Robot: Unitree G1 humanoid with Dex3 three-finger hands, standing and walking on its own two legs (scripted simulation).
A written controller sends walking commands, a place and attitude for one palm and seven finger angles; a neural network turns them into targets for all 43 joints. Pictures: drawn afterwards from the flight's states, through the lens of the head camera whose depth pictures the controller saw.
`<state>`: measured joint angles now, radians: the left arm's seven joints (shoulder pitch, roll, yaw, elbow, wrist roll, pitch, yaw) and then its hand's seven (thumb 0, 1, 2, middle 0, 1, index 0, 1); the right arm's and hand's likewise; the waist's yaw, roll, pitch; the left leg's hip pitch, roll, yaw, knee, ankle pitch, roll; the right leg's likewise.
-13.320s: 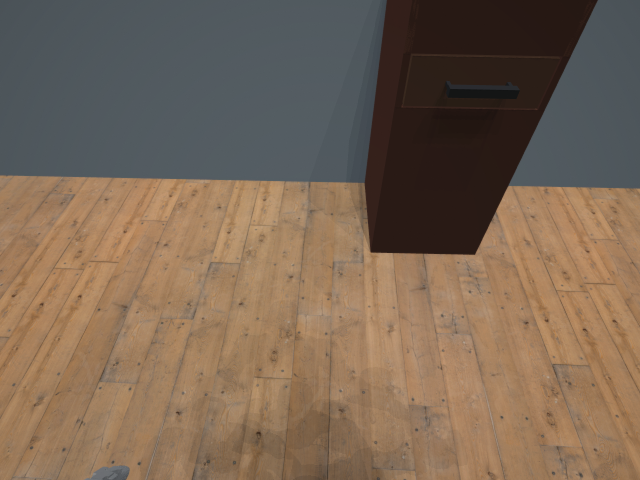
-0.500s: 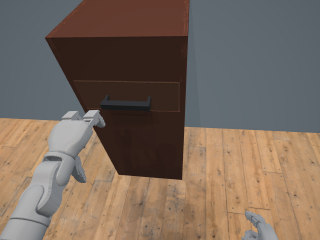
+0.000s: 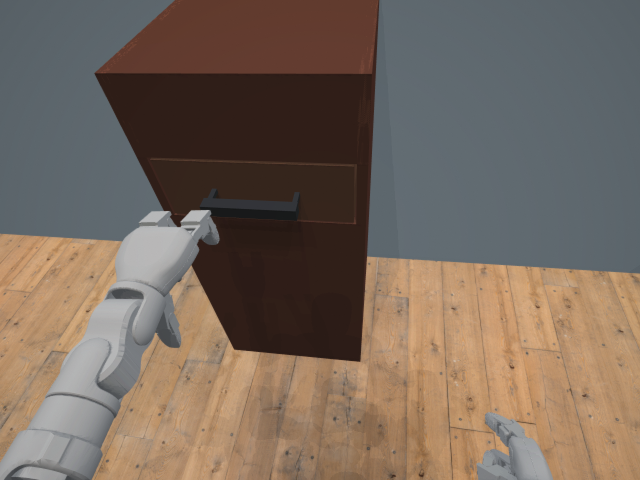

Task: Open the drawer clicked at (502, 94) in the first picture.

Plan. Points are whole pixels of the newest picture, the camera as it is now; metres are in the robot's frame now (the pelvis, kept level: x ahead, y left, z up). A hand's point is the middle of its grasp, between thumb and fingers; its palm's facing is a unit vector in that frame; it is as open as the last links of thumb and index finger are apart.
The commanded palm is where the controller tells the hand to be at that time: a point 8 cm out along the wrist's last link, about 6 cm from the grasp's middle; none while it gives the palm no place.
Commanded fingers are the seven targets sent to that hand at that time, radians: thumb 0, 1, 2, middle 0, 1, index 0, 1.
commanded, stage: move the hooked fingers above the handle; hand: left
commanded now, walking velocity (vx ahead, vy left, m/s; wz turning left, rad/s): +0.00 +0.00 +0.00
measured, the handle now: (252, 201) +0.59 +0.22 -0.03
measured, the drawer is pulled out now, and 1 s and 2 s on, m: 0.00 0.00 0.00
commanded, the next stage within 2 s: lower the fingers behind the handle in 1.92 s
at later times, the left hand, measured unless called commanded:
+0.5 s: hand (217, 233) +0.43 +0.22 +0.05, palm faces -0.03 -0.02 -1.00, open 13.8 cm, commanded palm +0.41 +0.23 +0.12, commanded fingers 0.00 -0.50 0.30 -0.30 -1.20 -0.30 -1.20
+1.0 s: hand (230, 212) +0.49 +0.22 +0.04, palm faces -0.07 -0.01 -1.00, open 13.8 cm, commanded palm +0.49 +0.22 +0.10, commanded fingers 0.00 -0.50 0.30 -0.30 -1.20 -0.30 -1.20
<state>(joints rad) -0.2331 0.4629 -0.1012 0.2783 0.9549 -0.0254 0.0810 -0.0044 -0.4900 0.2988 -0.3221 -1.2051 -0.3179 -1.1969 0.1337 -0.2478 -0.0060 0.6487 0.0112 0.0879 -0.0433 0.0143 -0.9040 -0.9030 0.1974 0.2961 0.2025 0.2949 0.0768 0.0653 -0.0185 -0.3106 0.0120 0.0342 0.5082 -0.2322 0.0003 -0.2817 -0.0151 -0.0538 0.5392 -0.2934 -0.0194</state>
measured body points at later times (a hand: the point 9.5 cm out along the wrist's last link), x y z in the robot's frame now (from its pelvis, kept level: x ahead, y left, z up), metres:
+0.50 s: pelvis +0.01 +0.01 -0.01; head +0.06 -0.02 +0.44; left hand +0.43 +0.22 +0.11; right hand +0.08 -0.26 -0.15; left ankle +0.02 +0.12 -0.73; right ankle -0.01 -0.10 -0.73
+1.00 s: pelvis +0.02 +0.01 -0.02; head +0.10 +0.00 +0.43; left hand +0.49 +0.22 +0.09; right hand +0.05 -0.27 -0.15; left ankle +0.02 +0.12 -0.73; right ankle -0.01 -0.10 -0.73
